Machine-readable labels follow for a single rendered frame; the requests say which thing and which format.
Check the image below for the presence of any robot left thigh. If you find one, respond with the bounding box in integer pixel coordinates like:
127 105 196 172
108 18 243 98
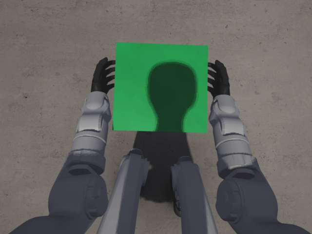
96 153 150 234

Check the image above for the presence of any right robot foot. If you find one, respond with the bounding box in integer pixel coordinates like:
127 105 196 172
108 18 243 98
170 173 181 217

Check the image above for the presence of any right robot upper arm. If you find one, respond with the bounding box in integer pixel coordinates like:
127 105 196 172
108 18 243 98
215 177 311 234

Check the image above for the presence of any right robot forearm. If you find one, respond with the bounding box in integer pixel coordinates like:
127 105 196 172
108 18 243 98
209 95 271 188

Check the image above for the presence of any left robot forearm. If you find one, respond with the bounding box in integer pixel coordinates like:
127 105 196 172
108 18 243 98
48 91 112 210

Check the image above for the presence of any right robot hand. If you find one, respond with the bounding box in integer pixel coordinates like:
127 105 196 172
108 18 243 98
208 60 230 99

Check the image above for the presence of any left robot hand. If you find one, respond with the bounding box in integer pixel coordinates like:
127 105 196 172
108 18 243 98
91 57 116 94

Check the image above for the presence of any left robot upper arm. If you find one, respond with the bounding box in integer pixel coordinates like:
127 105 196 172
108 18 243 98
9 174 109 234

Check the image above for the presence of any carton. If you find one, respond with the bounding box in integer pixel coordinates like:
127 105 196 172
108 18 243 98
112 42 208 133

